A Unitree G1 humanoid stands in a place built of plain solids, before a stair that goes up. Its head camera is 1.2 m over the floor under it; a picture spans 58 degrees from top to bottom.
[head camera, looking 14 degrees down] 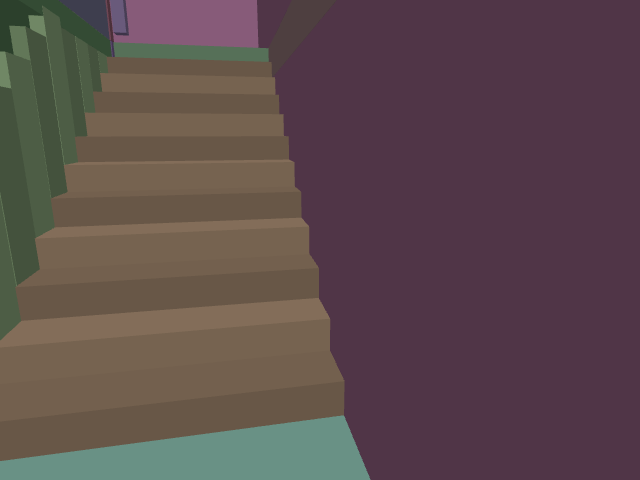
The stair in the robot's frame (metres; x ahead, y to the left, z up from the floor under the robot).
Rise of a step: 0.17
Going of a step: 0.28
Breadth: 1.44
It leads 12 degrees to the left of straight ahead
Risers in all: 12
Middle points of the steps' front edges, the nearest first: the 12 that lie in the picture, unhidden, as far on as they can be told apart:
1.50 0.60 0.17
1.77 0.65 0.33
2.04 0.71 0.50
2.31 0.77 0.67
2.58 0.82 0.84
2.85 0.88 1.00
3.12 0.93 1.17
3.39 0.99 1.34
3.66 1.05 1.50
3.93 1.10 1.67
4.20 1.16 1.84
4.47 1.21 2.01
